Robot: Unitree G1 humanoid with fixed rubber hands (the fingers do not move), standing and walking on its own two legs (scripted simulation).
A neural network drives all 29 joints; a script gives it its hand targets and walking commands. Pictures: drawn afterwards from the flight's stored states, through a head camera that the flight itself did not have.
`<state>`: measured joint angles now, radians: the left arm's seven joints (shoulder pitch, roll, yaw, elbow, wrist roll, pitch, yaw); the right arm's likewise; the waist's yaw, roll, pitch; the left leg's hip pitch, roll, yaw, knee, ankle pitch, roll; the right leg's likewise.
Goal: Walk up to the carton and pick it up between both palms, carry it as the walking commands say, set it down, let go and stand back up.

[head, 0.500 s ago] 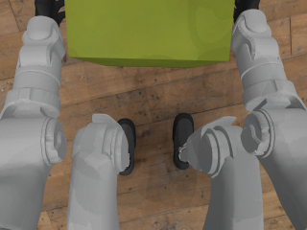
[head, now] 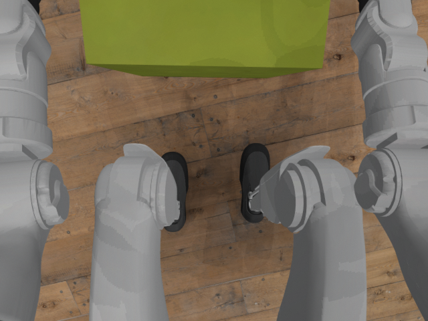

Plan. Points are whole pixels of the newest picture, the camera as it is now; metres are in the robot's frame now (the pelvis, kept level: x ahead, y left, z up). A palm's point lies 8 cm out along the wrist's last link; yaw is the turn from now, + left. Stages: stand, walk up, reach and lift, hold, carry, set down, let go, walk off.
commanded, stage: set down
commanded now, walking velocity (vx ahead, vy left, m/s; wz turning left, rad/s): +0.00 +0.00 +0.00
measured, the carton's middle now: (205, 27) +0.51 +0.02 -0.25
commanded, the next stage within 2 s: let go in 1.16 s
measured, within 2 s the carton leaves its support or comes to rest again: neither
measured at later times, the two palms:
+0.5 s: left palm out of the picture +0.54 +0.25 +0.00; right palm out of the picture +0.54 -0.21 -0.01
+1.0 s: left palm out of the picture +0.54 +0.26 +0.15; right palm out of the picture +0.54 -0.21 +0.14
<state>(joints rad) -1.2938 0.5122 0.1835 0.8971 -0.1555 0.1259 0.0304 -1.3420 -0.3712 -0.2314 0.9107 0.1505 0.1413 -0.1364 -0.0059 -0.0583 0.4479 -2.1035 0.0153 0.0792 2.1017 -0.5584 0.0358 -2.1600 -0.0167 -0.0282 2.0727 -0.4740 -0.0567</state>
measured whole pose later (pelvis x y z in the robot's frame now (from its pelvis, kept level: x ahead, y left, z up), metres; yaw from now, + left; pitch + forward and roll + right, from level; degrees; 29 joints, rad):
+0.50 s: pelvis -0.01 +0.00 +0.08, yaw +0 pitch +23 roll +2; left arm -1.31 0.56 0.21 0.75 -0.18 0.36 0.01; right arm -1.33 -0.41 -0.22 0.69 0.20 0.39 -0.13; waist -0.01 -0.04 0.52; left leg -1.74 -0.01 0.08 1.88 -0.55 0.04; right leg -1.80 -0.02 -0.02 1.87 -0.49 -0.06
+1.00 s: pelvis +0.00 +0.00 +0.21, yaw +0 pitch +21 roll +2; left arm -1.25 0.56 0.22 0.69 -0.18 0.40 -0.01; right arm -1.30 -0.41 -0.22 0.64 0.20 0.43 -0.10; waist -0.01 -0.03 0.51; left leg -1.35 -0.03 0.07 1.39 -0.41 0.04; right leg -1.40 -0.01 0.00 1.39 -0.36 -0.04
